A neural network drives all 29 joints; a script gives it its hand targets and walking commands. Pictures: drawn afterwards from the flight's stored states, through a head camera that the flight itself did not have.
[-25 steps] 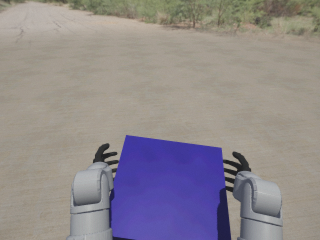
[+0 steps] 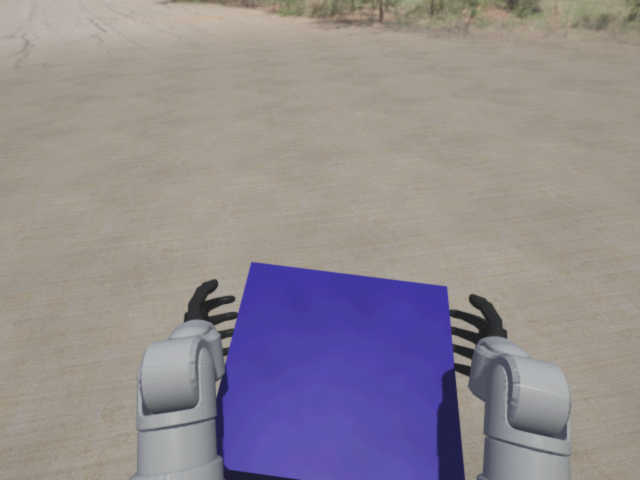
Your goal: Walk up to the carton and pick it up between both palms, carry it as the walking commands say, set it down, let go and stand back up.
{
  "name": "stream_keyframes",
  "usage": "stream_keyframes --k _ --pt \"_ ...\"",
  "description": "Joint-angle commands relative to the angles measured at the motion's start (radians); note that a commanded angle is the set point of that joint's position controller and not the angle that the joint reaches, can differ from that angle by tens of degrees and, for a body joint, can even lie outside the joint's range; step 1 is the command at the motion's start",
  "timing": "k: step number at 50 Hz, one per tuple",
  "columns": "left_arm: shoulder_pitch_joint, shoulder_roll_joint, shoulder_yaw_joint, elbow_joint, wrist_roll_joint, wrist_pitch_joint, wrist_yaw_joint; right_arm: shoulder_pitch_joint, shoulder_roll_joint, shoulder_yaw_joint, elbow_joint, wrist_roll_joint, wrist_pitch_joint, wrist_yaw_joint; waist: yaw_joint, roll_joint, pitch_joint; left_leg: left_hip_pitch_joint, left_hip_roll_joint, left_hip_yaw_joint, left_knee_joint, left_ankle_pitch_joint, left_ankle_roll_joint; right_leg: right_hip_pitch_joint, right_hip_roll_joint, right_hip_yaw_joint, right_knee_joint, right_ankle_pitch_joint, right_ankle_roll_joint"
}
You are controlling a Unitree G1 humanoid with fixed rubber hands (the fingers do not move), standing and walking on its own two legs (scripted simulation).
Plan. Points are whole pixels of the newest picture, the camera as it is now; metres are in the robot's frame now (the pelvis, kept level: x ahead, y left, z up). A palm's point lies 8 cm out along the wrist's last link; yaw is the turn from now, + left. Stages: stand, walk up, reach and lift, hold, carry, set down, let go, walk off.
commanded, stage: carry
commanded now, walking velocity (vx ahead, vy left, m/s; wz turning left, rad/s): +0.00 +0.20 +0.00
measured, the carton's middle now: (333, 387) +0.28 +0.00 +0.01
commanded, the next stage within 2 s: none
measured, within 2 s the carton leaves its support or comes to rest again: neither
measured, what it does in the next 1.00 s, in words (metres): steps to the left: right foot, then left foot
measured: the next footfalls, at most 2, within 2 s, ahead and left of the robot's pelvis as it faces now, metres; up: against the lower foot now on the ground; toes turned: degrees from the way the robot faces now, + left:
right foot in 0.42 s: +0.03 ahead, -0.07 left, +0.00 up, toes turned -10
left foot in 0.74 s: +0.03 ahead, +0.20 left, +0.00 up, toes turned +8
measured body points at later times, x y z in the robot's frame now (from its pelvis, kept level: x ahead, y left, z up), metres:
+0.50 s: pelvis -0.03 +0.05 +0.00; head -0.07 +0.04 +0.44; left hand +0.26 +0.20 +0.10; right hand +0.23 -0.13 +0.08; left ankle +0.01 +0.09 -0.71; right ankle -0.01 -0.06 -0.73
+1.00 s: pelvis -0.04 +0.17 +0.00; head -0.04 +0.19 +0.45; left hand +0.25 +0.34 +0.09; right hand +0.25 +0.00 +0.10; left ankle -0.01 +0.19 -0.73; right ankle -0.09 +0.04 -0.67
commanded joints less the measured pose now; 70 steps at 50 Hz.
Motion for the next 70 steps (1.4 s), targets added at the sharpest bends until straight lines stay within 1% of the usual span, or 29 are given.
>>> stream_keyframes --k 1,5,11,17,19,20,22,23,24,27,29,32,34,35,37,38,40,45,49,54,57,59,60,61,62,63,65,68,70 --pt "-0.323 -0.936 -0.652 -0.075 -0.408 0.013 -0.258 -0.583 0.896 0.815 -0.176 0.417 0.004 0.260 0.019 0.073 -0.185 0.330 0.246 -0.223 -0.087 0.633 0.014 -0.149 0.013 -0.030 0.055 -0.004 -0.004" --pt "-0.425 -0.972 -0.728 -0.123 -0.439 0.015 -0.257 -0.578 0.895 0.775 -0.182 0.401 -0.010 0.274 -0.006 0.185 -0.084 0.219 0.248 -0.254 -0.201 0.347 0.065 -0.268 0.054 -0.048 0.307 -0.212 -0.007" --pt "-0.370 -0.975 -0.713 -0.085 -0.419 0.019 -0.254 -0.586 0.882 0.788 -0.205 0.400 -0.011 0.276 0.000 0.118 -0.053 0.201 0.249 -0.236 -0.238 0.149 0.107 -0.255 0.069 -0.002 0.351 -0.206 -0.022" --pt "-0.372 -0.936 -0.675 -0.098 -0.411 0.016 -0.261 -0.607 0.884 0.815 -0.218 0.395 -0.011 0.264 0.006 0.076 -0.045 0.097 0.239 -0.233 -0.265 -0.032 0.125 -0.062 0.081 -0.016 0.091 -0.227 -0.045" --pt "-0.340 -0.947 -0.661 -0.063 -0.409 0.018 -0.262 -0.597 0.882 0.813 -0.218 0.395 -0.007 0.259 0.022 0.072 -0.095 0.032 0.199 -0.183 -0.256 -0.117 0.060 0.107 0.083 -0.051 -0.116 -0.112 -0.061" --pt "-0.309 -0.938 -0.648 -0.054 -0.397 0.015 -0.263 -0.592 0.873 0.820 -0.220 0.402 -0.006 0.263 0.034 0.037 -0.101 -0.038 0.159 -0.125 -0.201 -0.117 0.000 0.214 0.021 0.020 -0.221 -0.049 -0.071" --pt "-0.294 -0.937 -0.627 -0.050 -0.395 0.006 -0.268 -0.610 0.884 0.841 -0.249 0.400 -0.010 0.263 0.027 -0.367 -0.117 -0.256 0.020 -0.094 0.218 -0.165 -0.056 0.233 -0.339 0.550 -0.408 -0.074 -0.192" --pt "-0.319 -0.942 -0.643 -0.071 -0.398 -0.001 -0.270 -0.624 0.897 0.856 -0.251 0.402 -0.010 0.268 0.023 -0.364 -0.087 -0.236 0.051 -0.227 0.368 -0.186 -0.047 0.109 -0.379 0.589 -0.420 -0.129 -0.248" --pt "-0.354 -0.977 -0.661 -0.099 -0.414 -0.004 -0.275 -0.648 0.937 0.858 -0.252 0.417 -0.014 0.268 0.020 -0.237 -0.064 -0.197 0.072 -0.279 0.462 -0.150 -0.040 0.055 -0.332 0.497 -0.392 -0.059 -0.244" --pt "-0.382 -0.952 -0.661 -0.139 -0.430 -0.004 -0.279 -0.610 0.963 0.853 -0.202 0.417 -0.016 0.263 0.010 -0.178 -0.022 -0.211 0.044 -0.177 0.305 -0.150 -0.031 0.080 -0.248 0.314 -0.348 0.098 -0.164" --pt "-0.303 -0.910 -0.643 -0.110 -0.403 0.002 -0.267 -0.546 0.920 0.840 -0.184 0.406 -0.009 0.260 0.012 -0.224 -0.065 -0.166 0.028 -0.139 0.190 -0.196 -0.034 0.173 -0.217 0.265 -0.278 0.405 -0.150" --pt "-0.295 -0.917 -0.650 -0.156 -0.407 -0.002 -0.256 -0.591 0.930 0.873 -0.249 0.437 -0.012 0.256 0.018 -0.330 -0.161 0.016 0.015 -0.083 -0.003 -0.163 -0.035 0.229 -0.170 0.191 -0.200 0.606 -0.117" --pt "-0.301 -0.935 -0.669 -0.179 -0.419 -0.013 -0.256 -0.626 0.937 0.878 -0.304 0.446 -0.027 0.252 0.014 -0.244 -0.243 0.196 0.050 -0.092 -0.149 0.055 -0.036 0.185 -0.119 0.119 -0.123 0.526 -0.057" --pt "-0.312 -0.941 -0.685 -0.188 -0.422 -0.013 -0.257 -0.599 0.934 0.861 -0.294 0.439 -0.028 0.253 0.010 -0.131 -0.234 0.263 0.117 -0.148 -0.174 0.255 -0.034 0.088 -0.083 0.063 -0.039 0.416 -0.036" --pt "-0.289 -0.936 -0.702 -0.184 -0.422 -0.006 -0.257 -0.531 0.894 0.835 -0.291 0.418 -0.032 0.255 0.011 0.191 -0.169 0.368 0.341 -0.364 -0.182 0.703 0.044 -0.216 0.051 -0.078 0.169 -0.210 0.009" --pt "-0.287 -0.933 -0.710 -0.174 -0.420 -0.004 -0.255 -0.547 0.891 0.835 -0.290 0.416 -0.029 0.257 0.008 0.142 -0.155 0.312 0.345 -0.326 -0.187 0.559 0.081 -0.209 0.046 -0.042 0.272 -0.277 -0.003" --pt "-0.305 -0.936 -0.724 -0.158 -0.417 -0.002 -0.253 -0.503 0.869 0.799 -0.263 0.398 -0.031 0.267 -0.001 0.129 -0.080 0.234 0.272 -0.268 -0.221 0.394 0.062 -0.265 0.069 -0.009 0.409 -0.229 -0.013" --pt "-0.355 -0.968 -0.756 -0.208 -0.441 -0.011 -0.245 -0.525 0.899 0.796 -0.265 0.408 -0.039 0.274 0.003 0.117 -0.134 0.391 0.237 -0.212 -0.145 0.647 0.049 -0.293 0.088 0.010 0.410 -0.195 -0.026" --pt "-0.339 -0.956 -0.760 -0.202 -0.423 -0.002 -0.237 -0.494 0.866 0.768 -0.261 0.392 -0.042 0.276 0.000 0.184 -0.117 0.385 0.230 -0.226 -0.176 0.574 0.041 -0.271 0.110 0.004 0.368 -0.184 -0.027" --pt "-0.301 -0.943 -0.736 -0.179 -0.413 0.003 -0.239 -0.505 0.858 0.791 -0.281 0.392 -0.041 0.269 0.000 0.098 -0.114 0.352 0.241 -0.243 -0.228 0.479 0.030 -0.204 0.126 -0.007 0.280 -0.181 -0.045" --pt "-0.286 -0.933 -0.720 -0.186 -0.415 -0.005 -0.244 -0.496 0.841 0.798 -0.291 0.389 -0.041 0.268 0.021 0.151 -0.111 0.185 0.178 -0.120 -0.249 0.628 -0.161 0.018 0.106 -0.067 0.063 -0.212 -0.055" --pt "-0.277 -0.939 -0.707 -0.181 -0.420 -0.005 -0.242 -0.501 0.834 0.801 -0.288 0.390 -0.034 0.265 0.074 0.134 -0.161 0.050 0.038 0.037 0.026 0.833 -0.379 0.319 0.064 -0.090 -0.343 -0.105 -0.126" --pt "-0.274 -0.942 -0.687 -0.165 -0.414 -0.015 -0.244 -0.487 0.837 0.812 -0.282 0.404 -0.031 0.265 0.073 -0.305 -0.206 -0.068 0.042 -0.063 0.551 0.320 -0.297 0.318 -0.238 0.309 -0.385 0.089 -0.208" --pt "-0.278 -0.935 -0.684 -0.156 -0.402 -0.020 -0.249 -0.546 0.865 0.836 -0.309 0.418 -0.039 0.267 0.029 -0.443 -0.183 -0.185 0.017 -0.296 0.749 -0.229 -0.200 0.205 -0.421 0.616 -0.341 0.259 -0.322" --pt "-0.258 -0.952 -0.696 -0.152 -0.412 -0.016 -0.255 -0.550 0.896 0.836 -0.293 0.418 -0.043 0.269 0.016 -0.262 -0.130 -0.148 0.110 -0.497 0.788 -0.296 -0.097 0.044 -0.354 0.508 -0.272 0.203 -0.291" --pt "-0.286 -0.944 -0.698 -0.186 -0.423 -0.020 -0.252 -0.570 0.892 0.837 -0.312 0.420 -0.046 0.262 0.002 -0.194 -0.113 -0.108 0.090 -0.399 0.673 -0.239 -0.081 -0.035 -0.317 0.437 -0.339 -0.032 -0.210" --pt "-0.334 -0.907 -0.711 -0.209 -0.433 -0.004 -0.266 -0.491 0.879 0.820 -0.262 0.392 -0.038 0.264 -0.026 -0.215 -0.026 0.011 0.079 -0.249 0.360 -0.176 -0.024 -0.177 -0.231 0.244 -0.383 -0.207 -0.110" --pt "-0.328 -0.906 -0.696 -0.227 -0.420 -0.007 -0.258 -0.533 0.899 0.835 -0.265 0.410 -0.030 0.263 0.000 -0.304 -0.066 0.086 0.029 -0.135 0.125 -0.180 -0.040 -0.079 -0.139 0.172 -0.328 -0.075 -0.104" --pt "-0.279 -0.895 -0.693 -0.230 -0.401 -0.009 -0.244 -0.507 0.905 0.836 -0.260 0.428 -0.031 0.266 0.001 -0.147 -0.129 0.210 0.041 -0.152 -0.194 -0.109 -0.044 -0.024 -0.091 0.130 -0.132 0.104 -0.077"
